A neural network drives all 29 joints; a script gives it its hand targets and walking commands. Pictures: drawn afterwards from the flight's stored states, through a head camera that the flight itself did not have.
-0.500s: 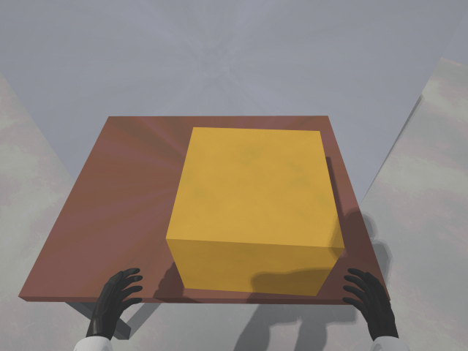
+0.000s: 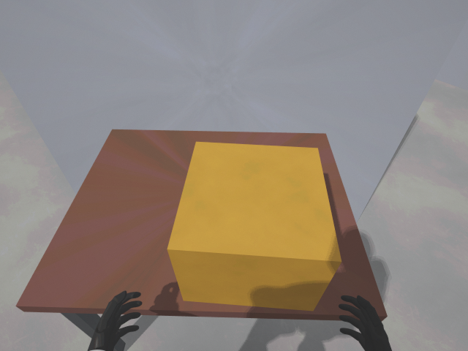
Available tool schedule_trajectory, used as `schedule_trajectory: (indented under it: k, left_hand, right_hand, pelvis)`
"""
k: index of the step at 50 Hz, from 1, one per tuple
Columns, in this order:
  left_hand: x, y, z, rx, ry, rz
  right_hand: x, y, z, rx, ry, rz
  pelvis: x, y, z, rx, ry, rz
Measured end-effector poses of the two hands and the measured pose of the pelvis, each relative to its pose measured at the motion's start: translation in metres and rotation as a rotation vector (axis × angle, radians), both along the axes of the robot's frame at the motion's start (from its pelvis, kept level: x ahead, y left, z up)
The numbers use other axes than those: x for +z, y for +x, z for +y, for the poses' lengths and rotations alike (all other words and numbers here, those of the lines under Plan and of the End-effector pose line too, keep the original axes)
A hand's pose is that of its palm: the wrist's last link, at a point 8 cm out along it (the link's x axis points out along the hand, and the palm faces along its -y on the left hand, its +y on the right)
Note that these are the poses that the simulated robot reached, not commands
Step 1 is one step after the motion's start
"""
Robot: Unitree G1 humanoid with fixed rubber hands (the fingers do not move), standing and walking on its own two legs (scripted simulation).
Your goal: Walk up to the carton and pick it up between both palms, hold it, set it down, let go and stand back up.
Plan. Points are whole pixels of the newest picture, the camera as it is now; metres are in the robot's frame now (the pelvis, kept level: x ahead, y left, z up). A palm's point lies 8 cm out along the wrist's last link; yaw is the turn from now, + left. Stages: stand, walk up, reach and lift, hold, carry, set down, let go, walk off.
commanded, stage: set down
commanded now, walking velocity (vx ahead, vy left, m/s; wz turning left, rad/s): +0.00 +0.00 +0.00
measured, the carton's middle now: (252, 222) +0.42 -0.02 -0.07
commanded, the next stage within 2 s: let go in 0.96 s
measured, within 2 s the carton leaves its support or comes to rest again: neither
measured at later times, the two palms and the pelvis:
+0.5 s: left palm (112, 348) +0.16 +0.22 -0.07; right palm out of the picture +0.17 -0.22 -0.08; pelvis +0.02 +0.00 +0.01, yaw +0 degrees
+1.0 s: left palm out of the picture +0.15 +0.21 -0.08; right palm out of the picture +0.17 -0.22 -0.09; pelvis +0.02 +0.00 +0.00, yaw +0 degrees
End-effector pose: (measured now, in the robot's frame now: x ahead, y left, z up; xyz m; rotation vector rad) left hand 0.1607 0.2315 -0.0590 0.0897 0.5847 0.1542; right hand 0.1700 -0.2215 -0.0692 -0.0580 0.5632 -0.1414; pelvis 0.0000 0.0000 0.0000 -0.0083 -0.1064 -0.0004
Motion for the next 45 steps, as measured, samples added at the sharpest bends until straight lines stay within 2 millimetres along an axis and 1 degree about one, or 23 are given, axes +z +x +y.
schedule_trajectory:
  k: [11,25,28,38,45]
  left_hand:
    - [-0.005,-0.001,-0.008,-0.009,0.011,0.074]
    - [-0.011,-0.005,-0.011,-0.018,0.027,0.155]
    - [-0.014,-0.005,-0.01,-0.019,0.036,0.179]
    - [-0.013,0.001,-0.012,-0.018,0.035,0.18]
    - [-0.018,-0.002,-0.014,-0.015,0.033,0.227]
  right_hand:
    - [-0.002,0.006,-0.001,0.032,-0.026,0.036]
    - [-0.009,-0.004,-0.002,0.054,-0.04,0.119]
    - [-0.011,-0.005,-0.002,0.059,-0.043,0.127]
    - [-0.011,-0.002,-0.001,0.085,-0.048,0.14]
    - [-0.016,-0.003,0.001,0.099,-0.044,0.175]
  pelvis:
    - [0.003,0.01,0.0,0.005,-0.002,-0.016]
    - [0.005,0.02,-0.002,0.002,-0.005,-0.019]
    - [0.005,0.021,-0.003,0.003,-0.004,-0.014]
    - [0.005,0.024,-0.004,0.004,-0.004,-0.017]
    - [0.005,0.023,-0.003,0.001,-0.004,-0.021]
